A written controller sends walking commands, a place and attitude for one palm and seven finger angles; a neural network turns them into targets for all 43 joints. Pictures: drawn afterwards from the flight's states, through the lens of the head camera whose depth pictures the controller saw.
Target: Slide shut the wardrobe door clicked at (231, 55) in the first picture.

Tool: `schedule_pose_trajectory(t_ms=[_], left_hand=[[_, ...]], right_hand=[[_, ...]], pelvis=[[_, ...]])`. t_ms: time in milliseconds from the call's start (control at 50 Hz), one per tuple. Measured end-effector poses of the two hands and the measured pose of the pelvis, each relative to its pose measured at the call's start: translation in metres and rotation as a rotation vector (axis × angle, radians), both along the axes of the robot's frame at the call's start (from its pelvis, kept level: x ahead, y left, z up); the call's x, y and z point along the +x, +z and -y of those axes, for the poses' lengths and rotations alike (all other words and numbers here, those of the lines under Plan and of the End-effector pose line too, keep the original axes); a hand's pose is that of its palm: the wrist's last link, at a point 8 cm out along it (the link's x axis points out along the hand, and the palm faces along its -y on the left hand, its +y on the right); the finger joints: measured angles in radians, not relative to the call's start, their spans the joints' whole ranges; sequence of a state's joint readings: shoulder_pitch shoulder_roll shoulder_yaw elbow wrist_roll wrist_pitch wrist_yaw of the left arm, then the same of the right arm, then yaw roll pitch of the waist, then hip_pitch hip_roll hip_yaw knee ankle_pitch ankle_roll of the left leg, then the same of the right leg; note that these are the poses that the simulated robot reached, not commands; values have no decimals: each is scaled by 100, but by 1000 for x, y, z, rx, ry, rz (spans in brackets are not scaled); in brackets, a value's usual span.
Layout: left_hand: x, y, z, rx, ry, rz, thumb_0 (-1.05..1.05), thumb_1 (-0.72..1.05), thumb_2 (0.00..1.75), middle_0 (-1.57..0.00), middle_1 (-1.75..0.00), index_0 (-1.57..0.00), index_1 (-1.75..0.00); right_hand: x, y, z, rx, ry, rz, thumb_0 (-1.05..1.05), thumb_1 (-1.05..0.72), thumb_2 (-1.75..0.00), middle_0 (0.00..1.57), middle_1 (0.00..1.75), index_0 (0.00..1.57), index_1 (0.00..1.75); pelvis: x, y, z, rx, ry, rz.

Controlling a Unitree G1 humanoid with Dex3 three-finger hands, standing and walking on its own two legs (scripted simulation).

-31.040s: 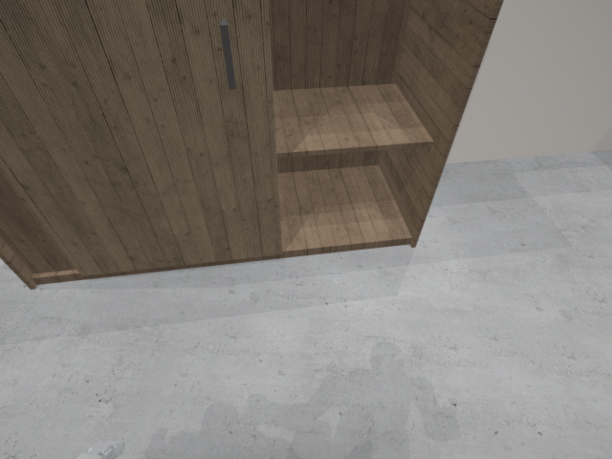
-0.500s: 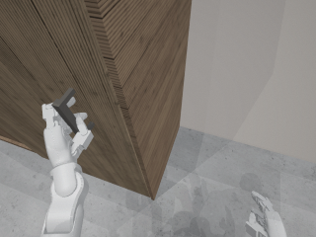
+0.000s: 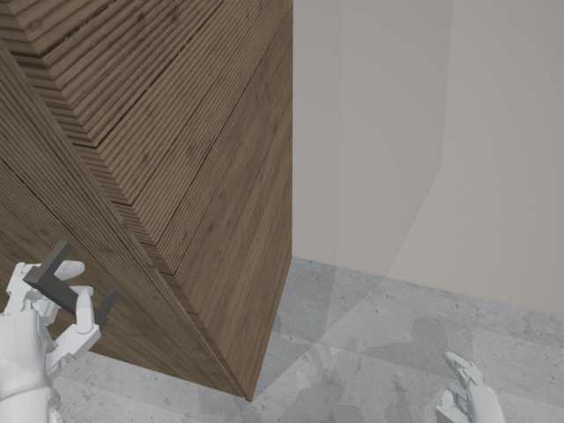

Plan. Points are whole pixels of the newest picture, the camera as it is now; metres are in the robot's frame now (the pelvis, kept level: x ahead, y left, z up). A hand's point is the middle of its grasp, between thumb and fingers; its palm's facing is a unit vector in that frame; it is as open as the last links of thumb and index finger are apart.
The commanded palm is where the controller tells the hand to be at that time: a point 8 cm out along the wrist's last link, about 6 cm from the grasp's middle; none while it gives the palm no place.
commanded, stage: stop walking and hold the door there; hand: left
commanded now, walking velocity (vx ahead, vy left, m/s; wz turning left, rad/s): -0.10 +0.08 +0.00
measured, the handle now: (81, 289) +0.25 +0.28 +0.08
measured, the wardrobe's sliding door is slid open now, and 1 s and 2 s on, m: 0.00 0.00 0.00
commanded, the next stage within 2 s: none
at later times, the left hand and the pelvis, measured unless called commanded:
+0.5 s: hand (91, 323) +0.21 +0.24 +0.08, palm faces +0.52 -0.79 -0.32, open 6.4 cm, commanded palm +0.15 +0.24 +0.08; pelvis +0.03 +0.00 -0.02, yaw -4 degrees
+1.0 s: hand (86, 328) +0.20 +0.25 +0.08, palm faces +0.36 -0.89 -0.27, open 6.2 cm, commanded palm +0.15 +0.24 +0.08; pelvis -0.01 +0.07 -0.03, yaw -4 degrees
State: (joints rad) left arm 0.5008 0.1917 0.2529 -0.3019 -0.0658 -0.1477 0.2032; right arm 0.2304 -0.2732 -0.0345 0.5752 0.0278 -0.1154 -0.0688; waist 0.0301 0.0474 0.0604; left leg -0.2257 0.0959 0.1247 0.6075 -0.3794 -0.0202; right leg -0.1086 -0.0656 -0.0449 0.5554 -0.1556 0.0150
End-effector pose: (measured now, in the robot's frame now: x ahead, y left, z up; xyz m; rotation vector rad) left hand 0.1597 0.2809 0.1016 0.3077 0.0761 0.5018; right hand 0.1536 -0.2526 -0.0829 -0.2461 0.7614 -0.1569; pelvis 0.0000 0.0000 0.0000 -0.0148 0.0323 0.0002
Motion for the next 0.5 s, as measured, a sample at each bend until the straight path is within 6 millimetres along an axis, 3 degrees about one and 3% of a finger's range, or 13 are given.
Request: schedule_pose_trajectory(t_ms=[80,220,360,420,500], left_hand=[[1,-2,-2,11,-32,34,-6,68,86,-35,-132,-26,-139],[3,-6,6,-28,50,97,-4,70,88,-38,-135,-20,-139],[2,-7,7,72,82,81,-9,68,88,-40,-134,-13,-140],[2,-5,8,50,95,61,-9,68,86,-39,-132,-14,-140],[0,-4,5,39,58,41,-8,70,83,-38,-128,-17,-140]], right_hand=[[16,1,2,-38,-28,41,1,-91,-90,20,30,20,30],[46,7,-30,55,7,160,1,-91,-90,20,30,20,30],[72,-14,-45,139,85,211,1,-90,-90,21,30,20,30],[69,-19,-39,130,68,175,1,-90,-89,21,30,20,30],[49,-14,-28,70,32,106,1,-91,-89,21,30,20,30]], pelvis=[[9,-12,-7,-30,-45,23],[27,-17,2,-4,-57,65],[44,-34,17,7,-35,108],[40,-31,12,0,-49,82],[31,-23,2,16,-63,63]])
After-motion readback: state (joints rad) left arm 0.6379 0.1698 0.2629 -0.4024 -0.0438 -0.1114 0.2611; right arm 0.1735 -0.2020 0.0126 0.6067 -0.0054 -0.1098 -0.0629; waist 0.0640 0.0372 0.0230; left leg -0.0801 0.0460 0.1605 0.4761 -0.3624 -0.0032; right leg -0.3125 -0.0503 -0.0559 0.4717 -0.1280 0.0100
